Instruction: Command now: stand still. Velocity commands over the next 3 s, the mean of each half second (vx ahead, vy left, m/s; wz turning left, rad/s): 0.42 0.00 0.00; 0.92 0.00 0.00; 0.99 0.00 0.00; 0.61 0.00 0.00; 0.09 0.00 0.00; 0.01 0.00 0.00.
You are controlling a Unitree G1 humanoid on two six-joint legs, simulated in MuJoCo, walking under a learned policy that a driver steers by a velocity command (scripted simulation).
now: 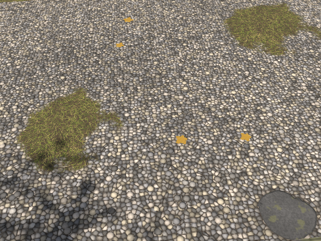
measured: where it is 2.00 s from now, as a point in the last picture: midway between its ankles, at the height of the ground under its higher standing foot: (161, 111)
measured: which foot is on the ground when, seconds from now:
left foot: down 0.00-0.42, up 0.44-0.86, down 0.88-0.96, up 0.98-1.00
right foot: down 0.00-0.16, up 0.18-0.40, down 0.42-1.00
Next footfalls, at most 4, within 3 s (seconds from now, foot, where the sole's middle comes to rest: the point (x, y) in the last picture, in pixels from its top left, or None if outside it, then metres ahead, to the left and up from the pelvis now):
0.42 right None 0.16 -0.14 -0.78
0.88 left None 0.55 0.07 -0.80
1.06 left None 0.61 0.08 -0.96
1.34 right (176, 164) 1.06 -0.04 -0.96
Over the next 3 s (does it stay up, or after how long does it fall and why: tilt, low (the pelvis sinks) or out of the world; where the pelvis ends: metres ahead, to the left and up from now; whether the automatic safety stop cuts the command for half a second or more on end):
stays up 1.57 0.08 -0.18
